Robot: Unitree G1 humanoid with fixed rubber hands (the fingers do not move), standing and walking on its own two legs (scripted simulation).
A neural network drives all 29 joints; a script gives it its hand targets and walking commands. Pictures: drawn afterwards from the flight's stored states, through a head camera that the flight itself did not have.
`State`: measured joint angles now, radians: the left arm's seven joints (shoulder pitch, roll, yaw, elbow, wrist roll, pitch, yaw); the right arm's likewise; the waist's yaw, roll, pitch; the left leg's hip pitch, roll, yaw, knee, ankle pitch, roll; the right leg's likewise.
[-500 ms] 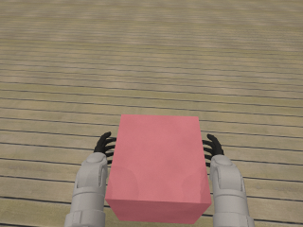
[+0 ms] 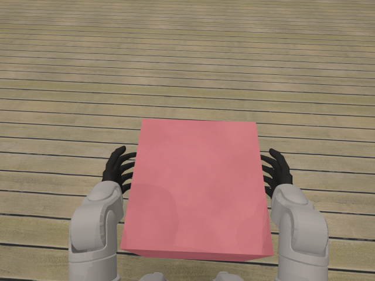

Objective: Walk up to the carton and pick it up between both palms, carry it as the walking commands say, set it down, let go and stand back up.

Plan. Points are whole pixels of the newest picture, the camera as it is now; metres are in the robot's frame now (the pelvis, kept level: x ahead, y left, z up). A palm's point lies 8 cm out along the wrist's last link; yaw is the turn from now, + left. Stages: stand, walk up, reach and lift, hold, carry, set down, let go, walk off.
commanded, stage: carry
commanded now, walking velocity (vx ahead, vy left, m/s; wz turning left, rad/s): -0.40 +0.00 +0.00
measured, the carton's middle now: (196, 195) +0.29 +0.00 +0.03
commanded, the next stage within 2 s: none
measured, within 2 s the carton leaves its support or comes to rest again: neither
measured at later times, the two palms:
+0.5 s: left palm out of the picture +0.04 +0.18 +0.13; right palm out of the picture +0.04 -0.14 +0.14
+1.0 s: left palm out of the picture -0.20 +0.17 +0.12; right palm out of the picture -0.20 -0.15 +0.12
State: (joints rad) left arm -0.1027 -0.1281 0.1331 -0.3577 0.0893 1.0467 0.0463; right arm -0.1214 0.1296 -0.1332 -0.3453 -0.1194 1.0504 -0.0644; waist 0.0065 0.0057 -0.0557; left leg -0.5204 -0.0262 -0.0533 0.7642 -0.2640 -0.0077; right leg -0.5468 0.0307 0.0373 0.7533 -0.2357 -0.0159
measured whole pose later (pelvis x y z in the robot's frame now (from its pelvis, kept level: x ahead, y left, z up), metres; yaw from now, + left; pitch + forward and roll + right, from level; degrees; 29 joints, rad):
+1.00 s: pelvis -0.43 +0.02 +0.02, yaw +0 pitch +4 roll +2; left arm 0.05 -0.13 0.08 -0.55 0.06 1.17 0.07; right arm 0.01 0.13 -0.10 -0.53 -0.05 1.19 -0.10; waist 0.00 -0.04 -0.13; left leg -0.29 -0.01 0.06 0.68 -0.47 0.01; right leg -0.53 -0.08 -0.10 0.46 0.00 -0.03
